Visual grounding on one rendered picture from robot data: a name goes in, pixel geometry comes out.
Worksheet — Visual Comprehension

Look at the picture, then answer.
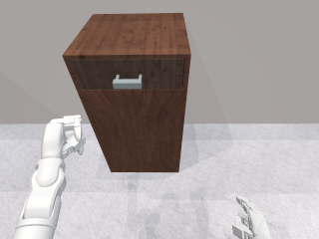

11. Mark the handle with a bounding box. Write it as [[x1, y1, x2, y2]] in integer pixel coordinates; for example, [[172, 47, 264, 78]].
[[113, 75, 143, 90]]

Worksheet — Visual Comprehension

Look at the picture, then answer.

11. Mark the robot left hand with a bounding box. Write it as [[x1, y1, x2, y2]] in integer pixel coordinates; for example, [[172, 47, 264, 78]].
[[41, 115, 86, 160]]

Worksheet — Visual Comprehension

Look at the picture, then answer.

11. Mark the robot right hand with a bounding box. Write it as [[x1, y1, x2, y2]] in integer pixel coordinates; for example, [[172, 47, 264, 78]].
[[232, 195, 271, 239]]

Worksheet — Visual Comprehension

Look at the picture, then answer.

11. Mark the cabinet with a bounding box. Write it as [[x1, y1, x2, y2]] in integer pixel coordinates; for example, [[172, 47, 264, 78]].
[[62, 13, 191, 173]]

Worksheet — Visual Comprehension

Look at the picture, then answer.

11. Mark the left robot forearm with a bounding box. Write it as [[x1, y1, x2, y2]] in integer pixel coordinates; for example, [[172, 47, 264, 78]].
[[12, 157, 67, 239]]

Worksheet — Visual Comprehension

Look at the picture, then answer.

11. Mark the drawer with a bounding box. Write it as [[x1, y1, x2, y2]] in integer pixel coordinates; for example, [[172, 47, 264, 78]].
[[71, 58, 184, 90]]

